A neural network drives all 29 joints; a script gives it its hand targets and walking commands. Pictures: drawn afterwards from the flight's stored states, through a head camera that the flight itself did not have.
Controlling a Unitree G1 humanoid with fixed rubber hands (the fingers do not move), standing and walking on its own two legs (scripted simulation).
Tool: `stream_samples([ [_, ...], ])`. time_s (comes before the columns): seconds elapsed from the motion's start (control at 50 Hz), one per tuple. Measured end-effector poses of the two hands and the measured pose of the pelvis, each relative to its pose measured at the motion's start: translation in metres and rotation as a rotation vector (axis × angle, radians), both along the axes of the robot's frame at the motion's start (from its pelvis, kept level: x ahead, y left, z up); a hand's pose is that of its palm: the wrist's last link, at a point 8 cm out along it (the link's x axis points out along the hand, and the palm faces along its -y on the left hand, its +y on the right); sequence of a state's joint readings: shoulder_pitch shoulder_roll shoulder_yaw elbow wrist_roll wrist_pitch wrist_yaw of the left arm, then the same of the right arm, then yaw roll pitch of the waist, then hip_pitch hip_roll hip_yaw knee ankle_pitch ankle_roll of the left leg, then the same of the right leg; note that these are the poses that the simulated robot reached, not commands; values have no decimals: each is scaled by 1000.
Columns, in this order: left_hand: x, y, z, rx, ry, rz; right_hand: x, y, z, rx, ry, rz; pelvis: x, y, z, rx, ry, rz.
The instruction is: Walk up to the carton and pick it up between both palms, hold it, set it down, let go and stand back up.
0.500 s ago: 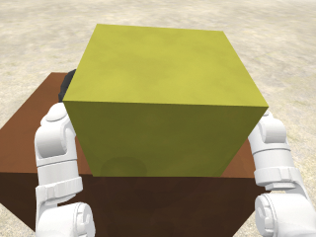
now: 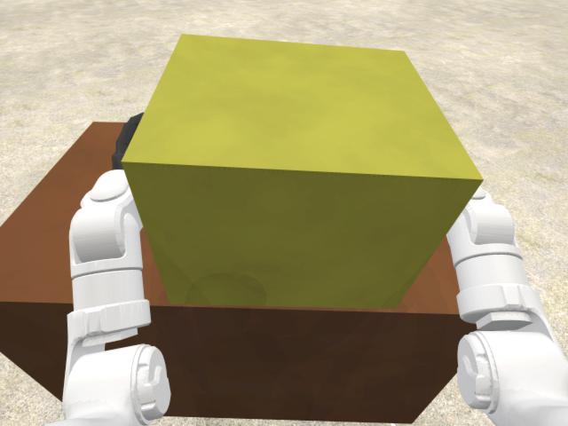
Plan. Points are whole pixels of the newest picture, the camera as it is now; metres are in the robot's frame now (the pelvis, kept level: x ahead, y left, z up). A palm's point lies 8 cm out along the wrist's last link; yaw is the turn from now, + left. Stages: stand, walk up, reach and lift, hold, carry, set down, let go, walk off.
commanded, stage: hold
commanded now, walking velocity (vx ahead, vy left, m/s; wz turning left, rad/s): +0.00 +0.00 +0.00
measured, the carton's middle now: (290, 173) +0.40 +0.00 +0.20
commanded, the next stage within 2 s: none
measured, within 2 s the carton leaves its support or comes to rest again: neither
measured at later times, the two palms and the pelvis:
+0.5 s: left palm (120, 181) +0.36 +0.21 +0.22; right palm (437, 177) +0.36 -0.20 +0.21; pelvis +0.01 +0.01 +0.00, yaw +0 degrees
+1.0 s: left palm (132, 175) +0.37 +0.20 +0.22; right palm (440, 177) +0.37 -0.21 +0.20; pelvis +0.00 +0.00 +0.00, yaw +0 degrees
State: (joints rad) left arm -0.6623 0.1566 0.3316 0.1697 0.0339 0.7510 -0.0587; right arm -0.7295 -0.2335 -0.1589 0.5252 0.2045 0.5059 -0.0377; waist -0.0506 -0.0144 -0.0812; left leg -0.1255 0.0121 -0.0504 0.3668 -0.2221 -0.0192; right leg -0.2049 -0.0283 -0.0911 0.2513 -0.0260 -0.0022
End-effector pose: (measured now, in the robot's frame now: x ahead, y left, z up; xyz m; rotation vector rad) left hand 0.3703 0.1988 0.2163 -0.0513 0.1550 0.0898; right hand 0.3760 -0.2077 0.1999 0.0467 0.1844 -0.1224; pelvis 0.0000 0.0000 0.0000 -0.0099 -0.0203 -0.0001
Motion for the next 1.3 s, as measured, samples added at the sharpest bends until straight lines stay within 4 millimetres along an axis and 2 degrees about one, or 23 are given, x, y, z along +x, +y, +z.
stream_samples([
  [0.2,4,-6,0,8,-24,-7,1,-5,0,1,-22,-16,9,-3,0,-7,11,2],
  [0.34,-4,-1,-1,5,-34,-4,-5,0,3,-12,-32,-18,12,0,0,-11,-4,2],
  [0.54,-16,12,2,-20,-31,5,-13,12,11,-2,-27,-9,6,7,0,-9,-31,1],
  [0.68,-18,13,5,-19,-30,5,-16,13,14,0,-27,-2,-1,9,0,-5,-39,-1],
  [0.94,-6,3,2,0,1,5,-5,3,3,4,3,6,-5,2,0,2,-11,0],
  [1.14,7,-6,2,17,-17,0,4,-6,-2,4,-14,-4,4,-6,0,-3,24,7],
  [1.3,3,-5,1,17,-29,-2,0,-3,0,-1,-25,-16,11,-4,0,-9,13,6],
])
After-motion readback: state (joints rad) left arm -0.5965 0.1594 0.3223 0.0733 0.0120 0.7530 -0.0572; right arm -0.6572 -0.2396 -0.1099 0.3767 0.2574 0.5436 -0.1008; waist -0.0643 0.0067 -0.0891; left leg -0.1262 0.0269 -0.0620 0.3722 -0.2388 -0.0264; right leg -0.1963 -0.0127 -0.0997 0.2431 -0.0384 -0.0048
